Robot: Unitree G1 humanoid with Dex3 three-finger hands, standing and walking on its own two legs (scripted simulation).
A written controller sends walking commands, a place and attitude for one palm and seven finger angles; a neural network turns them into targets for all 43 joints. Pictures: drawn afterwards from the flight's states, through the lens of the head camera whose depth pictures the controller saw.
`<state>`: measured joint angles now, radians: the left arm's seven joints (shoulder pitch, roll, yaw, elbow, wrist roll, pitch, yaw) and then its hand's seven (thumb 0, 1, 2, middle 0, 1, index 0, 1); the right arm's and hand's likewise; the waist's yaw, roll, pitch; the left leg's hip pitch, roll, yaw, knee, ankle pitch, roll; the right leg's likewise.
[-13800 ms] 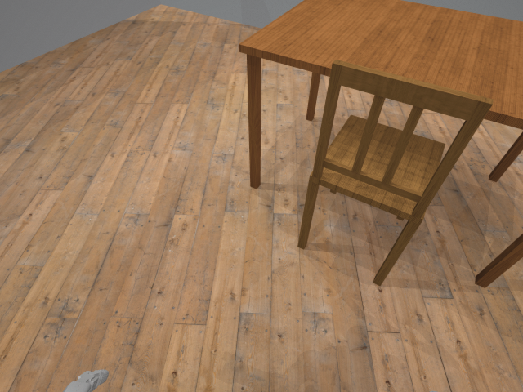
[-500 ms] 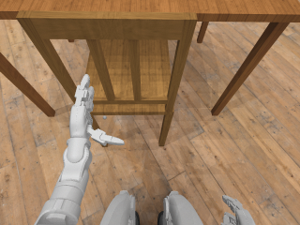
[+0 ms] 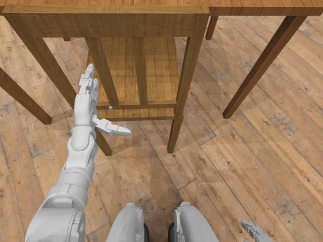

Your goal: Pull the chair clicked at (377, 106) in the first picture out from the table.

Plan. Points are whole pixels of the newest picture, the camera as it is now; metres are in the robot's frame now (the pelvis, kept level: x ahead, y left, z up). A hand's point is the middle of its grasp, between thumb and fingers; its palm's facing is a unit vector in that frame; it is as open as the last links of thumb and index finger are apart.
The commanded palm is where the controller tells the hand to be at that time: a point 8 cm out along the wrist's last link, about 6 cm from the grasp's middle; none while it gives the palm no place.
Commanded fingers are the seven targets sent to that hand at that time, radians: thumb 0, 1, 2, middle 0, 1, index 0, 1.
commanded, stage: push the fingers through the gap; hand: left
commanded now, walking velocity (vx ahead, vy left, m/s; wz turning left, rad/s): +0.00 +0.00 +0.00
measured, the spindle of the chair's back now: (105, 76) +0.53 +0.13 +0.03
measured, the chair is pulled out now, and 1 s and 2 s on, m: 0.00 0.00 0.00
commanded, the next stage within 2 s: hook a spindle and tug to test in 1.04 s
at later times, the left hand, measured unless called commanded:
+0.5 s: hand (112, 92) +0.48 +0.11 +0.03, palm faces +0.04 -1.00 -0.04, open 16.9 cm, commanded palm +0.45 +0.16 +0.02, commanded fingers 0.00 -0.50 0.30 -0.06 -0.08 -0.06 -0.08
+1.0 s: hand (114, 86) +0.50 +0.11 +0.03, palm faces +0.04 -1.00 -0.03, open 16.9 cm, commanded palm +0.47 +0.16 +0.02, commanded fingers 0.00 -0.50 0.30 -0.06 -0.08 -0.06 -0.08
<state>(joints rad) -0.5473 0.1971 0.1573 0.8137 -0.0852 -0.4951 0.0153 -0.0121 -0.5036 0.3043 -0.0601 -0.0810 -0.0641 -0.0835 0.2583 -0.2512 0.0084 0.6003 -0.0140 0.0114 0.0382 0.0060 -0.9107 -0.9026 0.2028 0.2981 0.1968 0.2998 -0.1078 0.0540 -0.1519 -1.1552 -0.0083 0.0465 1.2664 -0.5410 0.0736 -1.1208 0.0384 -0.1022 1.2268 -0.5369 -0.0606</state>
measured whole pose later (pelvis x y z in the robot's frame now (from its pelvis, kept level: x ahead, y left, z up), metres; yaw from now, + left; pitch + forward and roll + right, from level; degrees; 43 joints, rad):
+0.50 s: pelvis -0.01 +0.00 -0.01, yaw +0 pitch +26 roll -3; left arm -0.75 0.26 0.25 1.03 -0.04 -0.56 0.03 -0.01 -0.50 0.30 -0.06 -0.08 -0.06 -0.08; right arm 0.30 -0.25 0.01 0.63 -0.04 0.03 0.05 0.00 -0.91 -0.90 0.20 0.30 0.20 0.30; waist -0.15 0.06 -0.15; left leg -1.21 0.00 0.04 1.28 -0.54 0.07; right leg -1.17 0.05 -0.11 1.24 -0.53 -0.06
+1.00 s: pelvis +0.00 +0.00 +0.00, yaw -1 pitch +27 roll -3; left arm -0.79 0.27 0.28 1.07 -0.03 -0.57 0.04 -0.01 -0.50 0.30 -0.06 -0.08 -0.06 -0.08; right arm 0.32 -0.24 0.02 0.63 -0.05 0.08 0.07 0.00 -0.91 -0.90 0.20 0.30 0.20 0.30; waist -0.17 0.06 -0.15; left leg -1.21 0.01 0.04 1.27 -0.54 0.07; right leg -1.17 0.06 -0.11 1.22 -0.53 -0.07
